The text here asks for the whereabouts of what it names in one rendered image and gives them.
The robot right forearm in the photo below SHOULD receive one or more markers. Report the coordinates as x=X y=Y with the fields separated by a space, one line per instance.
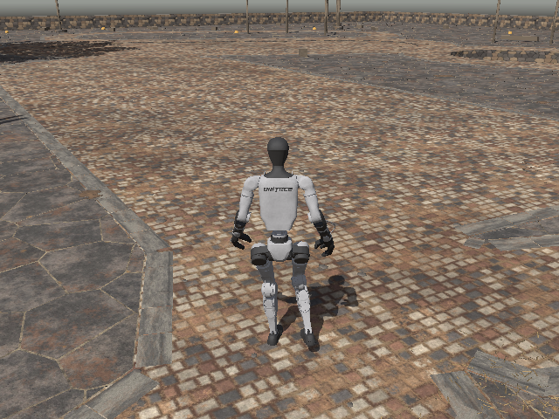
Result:
x=322 y=229

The robot left foot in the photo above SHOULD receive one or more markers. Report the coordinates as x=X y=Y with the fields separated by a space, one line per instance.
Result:
x=273 y=338

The robot left upper arm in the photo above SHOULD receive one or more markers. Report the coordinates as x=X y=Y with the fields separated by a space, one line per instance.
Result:
x=251 y=183

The robot left shin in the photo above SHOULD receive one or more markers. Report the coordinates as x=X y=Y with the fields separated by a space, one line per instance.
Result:
x=271 y=307

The robot right upper arm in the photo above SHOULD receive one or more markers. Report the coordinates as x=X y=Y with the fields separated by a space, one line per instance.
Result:
x=305 y=183

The robot left forearm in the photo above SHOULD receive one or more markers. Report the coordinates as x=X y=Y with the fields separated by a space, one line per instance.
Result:
x=238 y=227

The left robot hand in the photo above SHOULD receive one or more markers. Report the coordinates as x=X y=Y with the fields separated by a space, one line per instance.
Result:
x=235 y=242

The right robot hand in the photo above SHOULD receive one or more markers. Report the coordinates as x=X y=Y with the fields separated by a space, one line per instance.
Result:
x=322 y=244

